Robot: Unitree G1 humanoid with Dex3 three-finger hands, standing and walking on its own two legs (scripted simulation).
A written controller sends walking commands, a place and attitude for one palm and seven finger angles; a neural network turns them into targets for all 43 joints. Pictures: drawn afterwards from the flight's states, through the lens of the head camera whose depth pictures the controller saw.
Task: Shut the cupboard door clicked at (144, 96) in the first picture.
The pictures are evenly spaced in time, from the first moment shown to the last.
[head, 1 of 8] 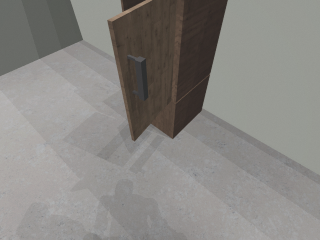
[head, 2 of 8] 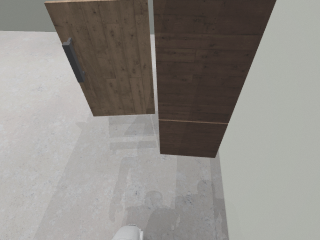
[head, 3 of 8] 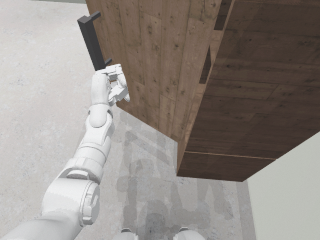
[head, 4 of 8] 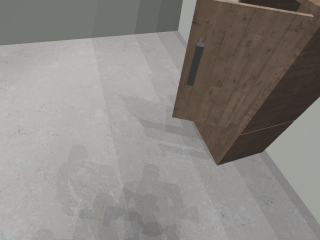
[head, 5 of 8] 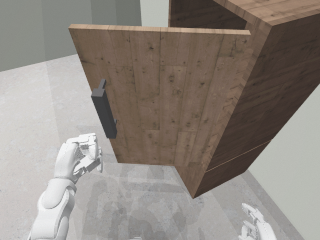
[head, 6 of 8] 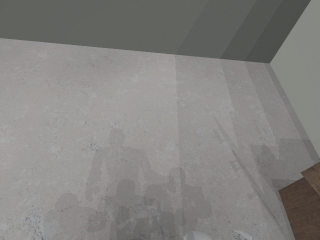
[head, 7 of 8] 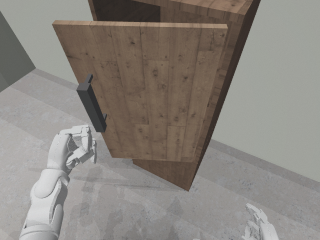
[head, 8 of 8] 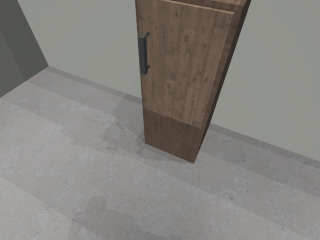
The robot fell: no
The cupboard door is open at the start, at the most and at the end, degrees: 98 98 0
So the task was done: yes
